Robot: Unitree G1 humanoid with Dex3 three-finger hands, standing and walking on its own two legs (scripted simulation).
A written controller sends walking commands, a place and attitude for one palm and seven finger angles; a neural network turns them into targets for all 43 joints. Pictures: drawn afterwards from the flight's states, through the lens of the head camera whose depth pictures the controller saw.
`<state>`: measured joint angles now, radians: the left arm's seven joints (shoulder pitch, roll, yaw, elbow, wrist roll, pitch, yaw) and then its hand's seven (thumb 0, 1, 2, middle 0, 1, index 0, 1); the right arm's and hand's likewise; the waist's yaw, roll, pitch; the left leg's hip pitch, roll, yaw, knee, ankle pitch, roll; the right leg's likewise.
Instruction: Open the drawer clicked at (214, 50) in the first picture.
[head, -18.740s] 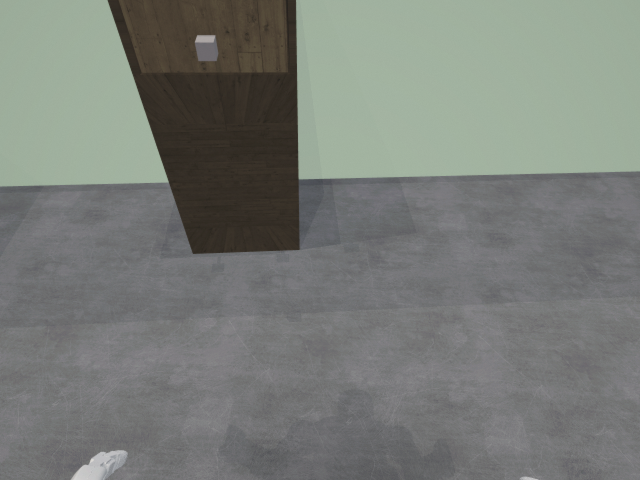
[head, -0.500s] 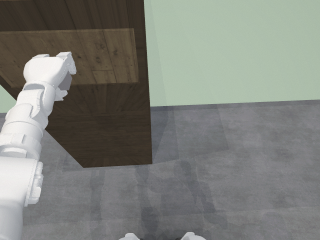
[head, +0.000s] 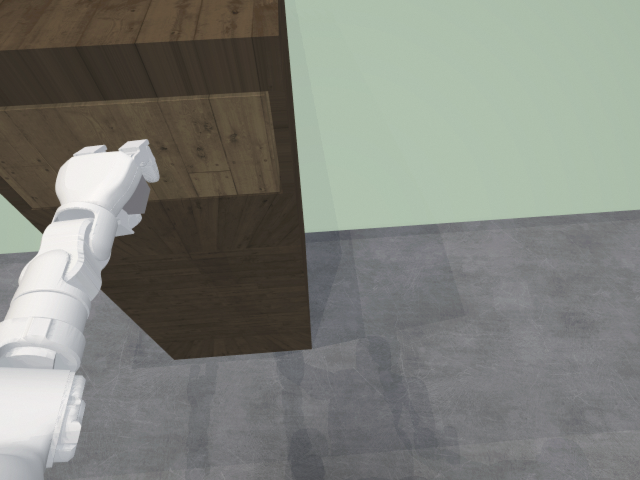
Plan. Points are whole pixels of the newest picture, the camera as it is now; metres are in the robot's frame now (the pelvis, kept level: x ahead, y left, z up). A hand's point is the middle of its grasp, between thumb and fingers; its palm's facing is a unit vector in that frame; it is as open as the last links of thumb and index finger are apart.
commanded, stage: pull the drawer open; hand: left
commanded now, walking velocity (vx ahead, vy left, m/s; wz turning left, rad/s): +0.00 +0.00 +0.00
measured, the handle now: (127, 179) +0.48 +0.26 +0.09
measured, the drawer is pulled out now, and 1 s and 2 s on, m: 0.00 0.02 0.02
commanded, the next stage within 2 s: none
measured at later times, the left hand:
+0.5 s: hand (122, 208) +0.45 +0.26 +0.08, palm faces -0.03 -0.01 -1.00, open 8.3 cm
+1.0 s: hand (119, 221) +0.42 +0.26 +0.08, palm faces +0.01 -0.05 -1.00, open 8.1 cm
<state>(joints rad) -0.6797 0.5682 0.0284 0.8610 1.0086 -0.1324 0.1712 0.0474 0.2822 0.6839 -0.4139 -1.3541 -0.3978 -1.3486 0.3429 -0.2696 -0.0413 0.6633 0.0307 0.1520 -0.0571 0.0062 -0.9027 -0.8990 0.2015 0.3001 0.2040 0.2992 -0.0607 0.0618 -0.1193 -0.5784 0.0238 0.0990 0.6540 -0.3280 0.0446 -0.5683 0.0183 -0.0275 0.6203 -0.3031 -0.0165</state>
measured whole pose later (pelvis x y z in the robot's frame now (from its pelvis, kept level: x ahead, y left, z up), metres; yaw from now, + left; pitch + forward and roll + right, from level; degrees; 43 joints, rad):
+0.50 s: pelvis +0.01 -0.01 +0.00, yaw +3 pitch +14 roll -1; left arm -0.74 0.53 -0.06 0.86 1.03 -0.11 0.16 0.00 0.30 0.67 -0.41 -1.35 -0.36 -1.35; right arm 0.23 -0.26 -0.03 0.66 0.01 0.18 -0.06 0.00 -0.90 -0.90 0.20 0.30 0.20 0.30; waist -0.02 0.05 -0.12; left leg -0.57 0.01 0.04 0.66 -0.34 0.03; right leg -0.54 0.00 -0.08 0.63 -0.34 -0.03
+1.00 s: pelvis +0.02 +0.00 +0.01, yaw -1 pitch +13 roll -1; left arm -0.39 0.53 0.05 0.53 0.97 -0.06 0.15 0.05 0.31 0.68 -0.41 -1.35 -0.39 -1.35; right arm 0.31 -0.28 -0.07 0.66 0.03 0.18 -0.02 0.01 -0.90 -0.90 0.20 0.30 0.20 0.30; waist -0.04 0.08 -0.12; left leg -0.47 0.02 0.11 0.59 -0.34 0.04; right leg -0.47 0.02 -0.01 0.57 -0.32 -0.01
